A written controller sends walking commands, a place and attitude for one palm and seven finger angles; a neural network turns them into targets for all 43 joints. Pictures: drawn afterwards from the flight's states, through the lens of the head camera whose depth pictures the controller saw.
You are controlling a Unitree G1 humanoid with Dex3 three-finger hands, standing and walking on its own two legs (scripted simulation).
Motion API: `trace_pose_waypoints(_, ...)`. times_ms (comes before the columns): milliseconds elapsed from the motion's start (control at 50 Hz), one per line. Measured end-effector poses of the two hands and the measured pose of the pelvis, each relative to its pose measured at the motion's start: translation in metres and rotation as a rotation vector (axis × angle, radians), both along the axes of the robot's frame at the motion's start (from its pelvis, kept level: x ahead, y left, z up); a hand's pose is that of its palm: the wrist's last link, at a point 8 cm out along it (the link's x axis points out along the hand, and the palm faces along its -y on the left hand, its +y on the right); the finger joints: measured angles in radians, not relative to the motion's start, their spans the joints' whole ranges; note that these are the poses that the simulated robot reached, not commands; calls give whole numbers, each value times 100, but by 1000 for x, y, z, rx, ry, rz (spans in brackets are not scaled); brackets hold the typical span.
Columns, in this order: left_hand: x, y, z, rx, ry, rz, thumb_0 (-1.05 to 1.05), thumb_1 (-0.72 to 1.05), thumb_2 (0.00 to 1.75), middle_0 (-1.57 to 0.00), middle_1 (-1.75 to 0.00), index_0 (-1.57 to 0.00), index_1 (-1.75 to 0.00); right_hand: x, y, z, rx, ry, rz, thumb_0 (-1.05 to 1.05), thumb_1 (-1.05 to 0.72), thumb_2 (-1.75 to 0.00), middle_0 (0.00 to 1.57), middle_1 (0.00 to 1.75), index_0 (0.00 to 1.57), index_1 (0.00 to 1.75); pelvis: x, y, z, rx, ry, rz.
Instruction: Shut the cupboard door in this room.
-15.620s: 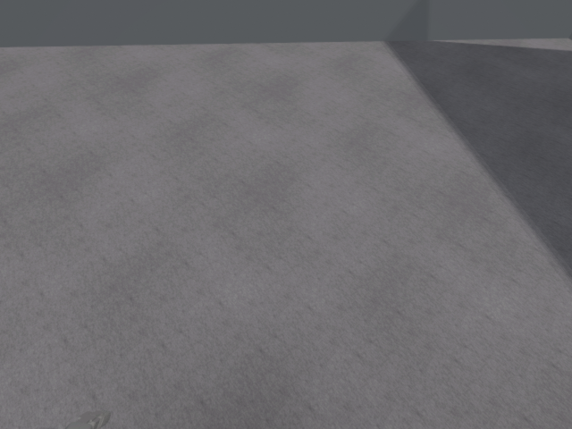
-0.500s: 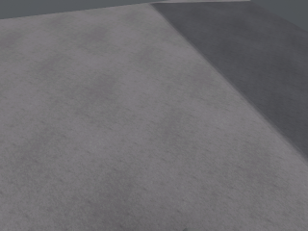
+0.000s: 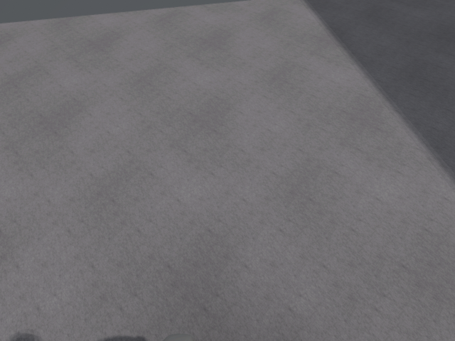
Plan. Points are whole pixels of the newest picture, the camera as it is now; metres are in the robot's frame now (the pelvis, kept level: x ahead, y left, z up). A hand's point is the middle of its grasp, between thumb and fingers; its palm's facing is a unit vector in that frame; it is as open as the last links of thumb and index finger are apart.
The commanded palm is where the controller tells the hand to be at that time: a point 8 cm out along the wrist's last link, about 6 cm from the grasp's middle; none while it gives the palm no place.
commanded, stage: turn or walk to find it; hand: left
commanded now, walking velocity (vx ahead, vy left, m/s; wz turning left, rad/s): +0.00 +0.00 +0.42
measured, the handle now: out of the picture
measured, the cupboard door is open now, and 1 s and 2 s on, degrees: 83 83 83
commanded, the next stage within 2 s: stand and wait in 0.34 s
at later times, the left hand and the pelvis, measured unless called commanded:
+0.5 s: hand out of the picture +0.04 +0.23 -0.16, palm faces +0.22 -0.93 -0.29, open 7.4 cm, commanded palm none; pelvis -0.02 +0.00 -0.01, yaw +11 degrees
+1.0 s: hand out of the picture -0.12 +0.21 -0.18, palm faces +0.49 -0.83 -0.25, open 7.4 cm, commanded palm none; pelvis -0.05 +0.01 -0.01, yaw +28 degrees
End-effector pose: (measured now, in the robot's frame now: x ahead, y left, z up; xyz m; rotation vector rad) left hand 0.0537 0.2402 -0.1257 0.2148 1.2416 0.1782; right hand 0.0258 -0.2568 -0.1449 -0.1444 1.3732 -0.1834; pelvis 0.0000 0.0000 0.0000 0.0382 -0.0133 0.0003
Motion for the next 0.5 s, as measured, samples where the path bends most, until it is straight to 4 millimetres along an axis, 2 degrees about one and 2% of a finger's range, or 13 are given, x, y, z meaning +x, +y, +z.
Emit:
trace_pose_waypoints(120, -50, 42, -29, -15, 76, 115, 0, 90, 90, -21, -30, -20, -30, 52, 28, 4, -52, -122, 121, 1, -91, -90, 19, 30, 20, 29, -7, 26, -16, -25, 6, 60)
trace_pose_waypoints(200, -68, 59, -27, -8, 124, 159, 1, 91, 90, -20, -30, -20, -30, 70, 47, 16, -54, -178, 169, 0, -91, -90, 19, 30, 20, 29, -10, 32, -9, -30, -3, 79)
trace_pose_waypoints(280, -66, 63, -16, -5, 85, 180, 1, 91, 90, -20, -30, -20, -29, 77, 59, 20, -34, -191, 206, 0, -91, -90, 20, 30, 20, 29, -12, 34, -2, -35, -3, 109)
trace_pose_waypoints(360, -56, 58, -8, 7, 30, 190, 1, 91, 90, -20, -30, -20, -29, 78, 62, 16, -4, -186, 226, 0, -91, -90, 20, 30, 20, 29, -13, 29, -1, -30, -2, 141)
trace_pose_waypoints(500, -36, 29, 2, 45, -79, 190, 0, 91, 90, -20, -30, -20, -29, 69, 39, -11, 50, -144, 230, 0, -91, -90, 20, 30, 20, 30, -15, 3, -11, -8, -4, 200)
